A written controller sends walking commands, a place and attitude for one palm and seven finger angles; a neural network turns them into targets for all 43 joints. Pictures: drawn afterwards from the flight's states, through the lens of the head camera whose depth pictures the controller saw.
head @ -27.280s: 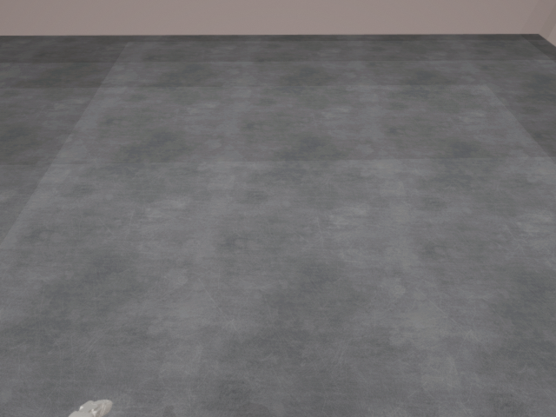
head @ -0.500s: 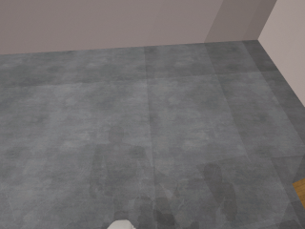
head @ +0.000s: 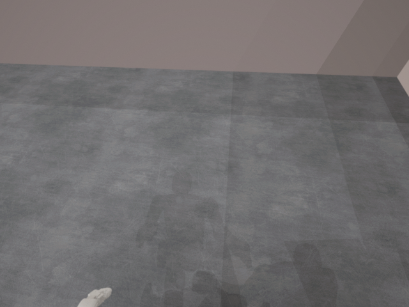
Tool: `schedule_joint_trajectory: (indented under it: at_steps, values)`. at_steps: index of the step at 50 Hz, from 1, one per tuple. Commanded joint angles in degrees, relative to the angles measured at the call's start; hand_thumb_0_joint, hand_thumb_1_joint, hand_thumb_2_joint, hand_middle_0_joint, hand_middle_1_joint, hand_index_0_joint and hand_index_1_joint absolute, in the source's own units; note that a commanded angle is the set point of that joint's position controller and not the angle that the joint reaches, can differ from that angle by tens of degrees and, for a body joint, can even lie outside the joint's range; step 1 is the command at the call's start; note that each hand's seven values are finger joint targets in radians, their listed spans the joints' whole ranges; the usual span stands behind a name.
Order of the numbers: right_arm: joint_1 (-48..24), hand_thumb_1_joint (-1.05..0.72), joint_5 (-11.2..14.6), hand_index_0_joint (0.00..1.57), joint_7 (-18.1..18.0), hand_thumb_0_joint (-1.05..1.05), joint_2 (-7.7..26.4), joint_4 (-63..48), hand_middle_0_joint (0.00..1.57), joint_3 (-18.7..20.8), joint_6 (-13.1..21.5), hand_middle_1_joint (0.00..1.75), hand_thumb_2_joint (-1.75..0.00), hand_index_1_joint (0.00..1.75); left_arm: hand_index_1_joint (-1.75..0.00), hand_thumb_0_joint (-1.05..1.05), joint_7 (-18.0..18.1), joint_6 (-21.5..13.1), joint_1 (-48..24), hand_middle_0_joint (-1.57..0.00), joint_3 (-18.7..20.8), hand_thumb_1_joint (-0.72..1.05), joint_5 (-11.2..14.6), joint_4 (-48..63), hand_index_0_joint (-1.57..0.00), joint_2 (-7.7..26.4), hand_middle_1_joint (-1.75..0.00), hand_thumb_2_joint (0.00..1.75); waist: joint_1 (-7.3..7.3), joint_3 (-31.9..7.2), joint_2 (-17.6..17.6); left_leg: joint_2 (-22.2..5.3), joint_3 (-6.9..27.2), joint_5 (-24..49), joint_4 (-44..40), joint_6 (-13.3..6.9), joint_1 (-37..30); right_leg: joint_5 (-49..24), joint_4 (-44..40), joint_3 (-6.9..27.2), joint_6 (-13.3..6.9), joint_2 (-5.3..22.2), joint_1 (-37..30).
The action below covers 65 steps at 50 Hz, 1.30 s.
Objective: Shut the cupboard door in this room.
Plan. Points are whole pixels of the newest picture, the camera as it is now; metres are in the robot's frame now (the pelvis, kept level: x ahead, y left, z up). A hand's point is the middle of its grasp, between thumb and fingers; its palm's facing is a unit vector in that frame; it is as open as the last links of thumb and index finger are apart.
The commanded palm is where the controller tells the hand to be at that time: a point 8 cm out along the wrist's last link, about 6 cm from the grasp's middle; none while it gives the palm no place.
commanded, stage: turn or walk to find it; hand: left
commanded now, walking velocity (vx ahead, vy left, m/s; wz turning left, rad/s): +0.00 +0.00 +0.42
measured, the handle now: out of the picture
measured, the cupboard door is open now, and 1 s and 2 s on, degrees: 97 97 97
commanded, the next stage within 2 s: none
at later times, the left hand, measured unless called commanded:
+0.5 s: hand out of the picture -0.04 +0.24 -0.18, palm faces +0.27 -0.93 -0.24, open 7.4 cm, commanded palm none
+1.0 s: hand out of the picture +0.03 +0.21 -0.14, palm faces +0.40 -0.87 -0.28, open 7.4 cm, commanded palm none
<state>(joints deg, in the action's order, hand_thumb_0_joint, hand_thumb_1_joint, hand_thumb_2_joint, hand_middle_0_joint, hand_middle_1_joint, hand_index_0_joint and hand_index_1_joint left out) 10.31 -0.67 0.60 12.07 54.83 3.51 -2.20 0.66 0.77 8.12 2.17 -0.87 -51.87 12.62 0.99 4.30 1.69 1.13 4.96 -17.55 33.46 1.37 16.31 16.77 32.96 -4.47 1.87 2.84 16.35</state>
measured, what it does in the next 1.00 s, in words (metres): steps on the spot, turning left: left foot, then right foot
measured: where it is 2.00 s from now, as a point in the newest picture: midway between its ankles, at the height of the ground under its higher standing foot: outside the picture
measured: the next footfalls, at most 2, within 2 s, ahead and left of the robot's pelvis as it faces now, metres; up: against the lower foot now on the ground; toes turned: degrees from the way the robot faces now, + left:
left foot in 0.42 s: -0.01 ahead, +0.13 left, +0.00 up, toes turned +17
right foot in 0.90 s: +0.08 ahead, -0.09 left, +0.00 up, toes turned +19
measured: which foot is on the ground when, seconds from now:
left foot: down 0.00-0.00, up 0.02-0.40, down 0.42-0.92, up 0.94-1.00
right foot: down 0.00-0.42, up 0.44-0.88, down 0.90-1.00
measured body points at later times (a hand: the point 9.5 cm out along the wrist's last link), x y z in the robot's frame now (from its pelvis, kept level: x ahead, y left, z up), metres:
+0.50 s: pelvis -0.01 +0.03 +0.00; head +0.03 +0.06 +0.45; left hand -0.05 +0.29 -0.16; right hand +0.15 -0.19 -0.13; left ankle -0.04 +0.12 -0.73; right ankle -0.01 -0.11 -0.69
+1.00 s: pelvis +0.01 -0.02 +0.01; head +0.05 -0.03 +0.45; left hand +0.01 +0.25 -0.11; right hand +0.14 -0.23 -0.16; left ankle -0.07 +0.10 -0.68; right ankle +0.04 -0.10 -0.73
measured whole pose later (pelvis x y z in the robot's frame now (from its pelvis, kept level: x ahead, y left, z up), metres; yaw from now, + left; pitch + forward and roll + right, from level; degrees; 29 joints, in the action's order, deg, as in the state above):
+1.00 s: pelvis +0.01 -0.02 +0.01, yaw +26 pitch +0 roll +2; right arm 13.0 -0.7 0.5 13.2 56.9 4.9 -3.7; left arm 1.1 0.1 7.8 1.2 -1.0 -51.4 9.8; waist 2.2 4.4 3.3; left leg 3.1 4.4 -26.9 53.8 1.5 23.8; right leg 18.2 32.8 -6.6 -1.8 2.9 14.6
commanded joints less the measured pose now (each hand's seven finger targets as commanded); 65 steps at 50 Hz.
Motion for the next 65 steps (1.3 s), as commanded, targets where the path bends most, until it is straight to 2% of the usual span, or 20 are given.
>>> schedule_joint_trajectory:
  at_steps: [1,3,6,15,19,20,21,22,25,28,38,43,44,45,46,48,50,52,60,65]
  values:
    - [-1.90,-0.90,-0.20,0.20,-0.70,0.00,6.86,-6.06,0.20,2.43,-0.21,0.30,-0.90,0.30,-0.30,0.00,1.34,-1.47,9.02,-0.20,3.61,0.90,-0.25,1.97,-0.20,12.95,-0.30,0.90,-4.24,-6.65,-17.38,0.18,0.92,-17.06,29.00,-0.11,13.17,-19.78,-16.44,21.03,-10.39,24.73,-8.17]
    - [-0.68,-0.90,-0.33,0.20,-0.07,0.00,6.50,-3.67,0.20,2.56,-0.61,0.30,-0.90,0.30,-0.30,0.00,1.19,-1.41,3.12,-0.20,2.62,0.90,-0.13,3.33,-0.20,9.66,-0.30,0.90,-1.21,-2.07,-11.15,-1.59,0.37,-9.57,36.90,0.52,14.80,-17.87,-14.89,12.75,-9.27,18.45,-5.10]
    - [1.35,-0.90,-0.22,0.20,0.43,0.00,5.45,-2.08,0.20,2.07,-0.82,0.30,-0.90,0.30,-0.30,0.00,1.22,-1.76,2.35,-0.20,2.17,0.90,-0.27,3.73,-0.20,7.90,-0.30,0.90,-0.47,-3.33,-11.82,-2.53,-2.10,-4.71,36.34,2.01,13.68,-21.80,-13.69,4.59,-7.55,15.63,-6.64]
    - [-4.84,-0.90,0.36,0.20,0.26,0.00,3.78,-3.29,0.20,0.34,0.03,0.30,-0.90,0.30,-0.30,0.00,1.08,-1.20,9.25,-0.20,3.38,0.90,-0.85,0.19,-0.20,11.64,-0.30,0.90,-4.26,-5.65,-12.61,-2.57,-8.10,-9.75,13.20,1.96,8.02,-32.01,-9.54,1.76,-9.95,18.08,-13.69]
    - [-0.43,-0.90,0.22,0.20,0.10,0.00,5.01,-2.38,0.20,0.45,0.89,0.30,-0.90,0.30,-0.30,0.00,0.85,-0.58,7.37,-0.20,3.60,0.90,-0.28,-0.60,-0.20,11.85,-0.30,0.90,-1.19,-7.02,-10.97,-2.30,-10.49,2.22,-5.13,0.68,-4.36,-25.85,-3.03,-1.94,-5.31,16.62,-8.02]
    - [2.17,-0.90,0.05,0.20,0.17,0.00,7.89,-2.10,0.20,1.10,1.48,0.30,-0.90,0.30,-0.30,0.00,0.66,-0.20,7.18,-0.20,3.45,0.90,0.18,-0.02,-0.20,10.54,-0.30,0.90,0.48,-8.90,-3.84,-6.25,-6.02,11.63,-10.90,-0.86,-12.34,-18.09,3.95,-4.94,-2.18,14.15,-1.76]
    - [4.27,-0.90,-0.43,0.20,-0.02,0.00,13.58,-2.45,0.20,2.38,1.71,0.30,-0.90,0.30,-0.30,0.00,0.29,0.15,7.11,-0.20,2.73,0.90,0.43,1.60,-0.20,6.78,-0.30,0.90,1.38,-9.36,12.90,-19.74,11.85,28.94,-12.78,-6.80,-18.99,7.95,15.42,-7.52,2.15,6.17,11.42]
    - [6.84,-0.90,-0.30,0.20,-0.50,0.00,15.67,-1.43,0.20,2.91,1.26,0.30,-0.90,0.30,-0.30,0.00,0.61,0.69,3.56,-0.20,1.72,0.90,0.00,3.07,-0.20,5.47,-0.30,0.90,3.25,-8.76,15.23,-24.97,15.86,34.58,-14.75,-12.65,-15.51,22.20,23.60,-2.88,2.46,4.09,13.54]
    - [0.38,-0.90,-0.59,0.20,-1.75,0.00,11.43,-2.28,0.20,1.75,1.38,0.30,-0.90,0.30,-0.30,0.00,0.26,1.33,0.96,-0.20,2.42,0.90,0.12,0.83,-0.20,6.27,-0.30,0.90,0.48,-2.86,9.09,-18.16,10.28,26.79,-15.09,-11.92,-8.21,12.01,30.47,3.21,2.19,4.42,14.94]
    - [-0.45,-0.90,-0.28,0.20,-1.76,0.00,10.25,-2.76,0.20,1.38,2.08,0.30,-0.90,0.30,-0.30,0.00,-0.15,1.07,3.83,-0.20,2.27,0.90,0.01,-0.72,-0.20,6.08,-0.30,0.90,-0.69,-5.65,5.13,-14.64,5.27,30.92,-14.21,-10.30,-11.77,7.28,29.63,2.73,2.98,3.51,14.12]
    - [2.92,-0.90,-0.68,0.20,-1.48,0.00,10.62,-2.46,0.20,2.46,1.54,0.30,-0.90,0.30,-0.30,0.00,0.33,0.74,-1.20,-0.20,1.62,0.90,0.42,2.28,-0.20,4.93,-0.30,0.90,1.04,-6.24,7.31,-14.01,10.44,34.89,-11.73,-11.34,-11.85,9.47,15.27,2.60,3.35,0.92,9.50]
    - [0.43,-0.90,-0.37,0.20,-1.29,0.00,10.07,-3.07,0.20,2.63,1.20,0.30,-0.90,0.30,-0.30,0.00,0.61,-0.30,4.64,-0.20,1.80,0.90,0.72,1.31,-0.20,5.53,-0.30,0.90,-2.10,-7.86,6.30,-10.64,12.14,29.22,-6.82,-8.22,-3.71,-2.52,-5.43,1.18,2.09,-0.78,-5.61]
    - [0.89,-0.90,0.03,0.20,-1.06,0.00,8.56,-3.23,0.20,2.46,1.34,0.30,-0.90,0.30,-0.30,0.00,0.79,-0.94,6.64,-0.20,2.10,0.90,0.43,0.97,-0.20,7.23,-0.30,0.90,-2.91,-8.96,1.44,-7.81,10.42,21.22,-3.11,-5.44,0.79,-8.35,-12.44,3.49,1.43,2.23,-12.44]
    - [2.19,-0.90,0.51,0.20,-0.67,0.00,5.09,-3.92,0.20,1.89,1.59,0.30,-0.90,0.30,-0.30,0.00,1.30,-1.54,7.87,-0.20,2.99,0.90,-0.44,0.73,-0.20,11.69,-0.30,0.90,-3.03,-10.31,-11.82,-0.97,2.33,4.11,6.73,-1.40,11.27,-14.83,-14.42,15.55,-2.80,15.28,-20.33]
    - [1.05,-0.90,0.29,0.20,-0.61,0.00,4.80,-5.34,0.20,2.10,1.19,0.30,-0.90,0.30,-0.30,0.00,1.27,-1.37,8.11,-0.20,3.24,0.90,-0.54,1.60,-0.20,14.24,-0.30,0.90,-3.62,-7.32,-15.85,2.68,-1.61,-16.33,18.15,0.22,14.23,-23.55,-15.14,21.09,-9.10,25.46,-14.71]
    - [0.31,-0.90,-0.33,0.20,-0.58,0.00,6.48,-3.52,0.20,2.81,-0.64,0.30,-0.90,0.30,-0.30,0.00,1.44,-1.27,4.10,-0.20,3.04,0.90,0.00,2.71,-0.20,10.94,-0.30,0.90,-2.15,-2.43,-13.18,-0.17,1.18,-13.24,33.04,0.06,13.65,-15.00,-17.23,18.37,-10.72,21.61,-4.16]
    - [3.24,-0.90,-0.54,0.20,0.10,0.00,5.51,-1.42,0.20,2.56,-0.94,0.30,-0.90,0.30,-0.30,0.00,1.23,-1.46,0.14,-0.20,2.20,0.90,0.09,3.90,-0.20,7.77,-0.30,0.90,0.29,-1.52,-9.65,-1.59,-0.33,-5.63,37.43,1.00,14.70,-15.11,-15.59,8.78,-8.27,16.08,-4.44]
    - [3.60,-0.90,-0.48,0.20,0.33,0.00,5.14,-0.93,0.20,2.32,-0.94,0.30,-0.90,0.30,-0.30,0.00,1.28,-1.87,1.55,-0.20,2.06,0.90,-0.05,3.74,-0.20,6.81,-0.30,0.90,-0.12,-2.56,-10.91,-2.14,-1.43,-3.26,37.10,1.99,14.31,-19.70,-14.90,5.86,-7.42,14.74,-6.12]
    - [-3.63,-0.90,0.02,0.20,0.11,0.00,4.05,-2.20,0.20,0.83,-0.59,0.30,-0.90,0.30,-0.30,0.00,1.17,-1.63,10.16,-0.20,2.95,0.90,-0.63,0.10,-0.20,9.70,-0.30,0.90,-3.97,-5.36,-11.61,-2.56,-5.75,-8.88,20.73,2.87,11.46,-33.11,-11.23,3.36,-9.80,17.00,-14.42]
    - [-4.77,-0.90,0.50,0.20,0.01,0.00,4.09,-3.02,0.20,0.14,0.10,0.30,-0.90,0.30,-0.30,0.00,1.03,-1.02,9.95,-0.20,3.41,0.90,-0.87,-1.03,-0.20,11.59,-0.30,0.90,-3.80,-5.73,-13.74,-1.86,-8.77,-8.65,8.32,1.46,4.68,-32.15,-9.06,2.27,-9.79,18.00,-12.60]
